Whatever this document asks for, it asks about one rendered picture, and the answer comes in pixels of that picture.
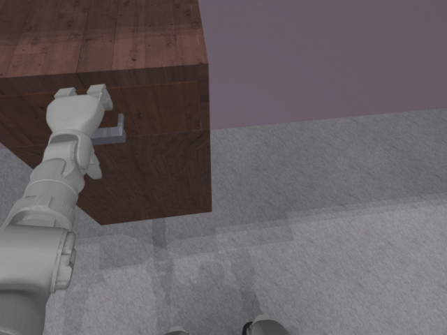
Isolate robot left hand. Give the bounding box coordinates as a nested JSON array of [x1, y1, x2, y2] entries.
[[46, 84, 113, 179]]

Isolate handle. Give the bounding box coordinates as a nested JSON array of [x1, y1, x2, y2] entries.
[[91, 114, 126, 145]]

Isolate drawer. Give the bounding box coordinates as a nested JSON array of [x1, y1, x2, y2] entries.
[[0, 80, 200, 147]]

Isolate cabinet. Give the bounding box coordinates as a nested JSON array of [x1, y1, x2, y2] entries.
[[0, 0, 212, 225]]

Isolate robot left upper arm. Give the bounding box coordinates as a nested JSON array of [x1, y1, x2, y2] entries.
[[0, 224, 76, 335]]

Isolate robot right thigh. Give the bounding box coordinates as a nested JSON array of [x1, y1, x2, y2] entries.
[[247, 320, 291, 335]]

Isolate left robot shin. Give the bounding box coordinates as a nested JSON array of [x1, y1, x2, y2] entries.
[[169, 326, 187, 333]]

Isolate robot left forearm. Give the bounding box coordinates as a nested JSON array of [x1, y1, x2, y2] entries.
[[0, 129, 92, 235]]

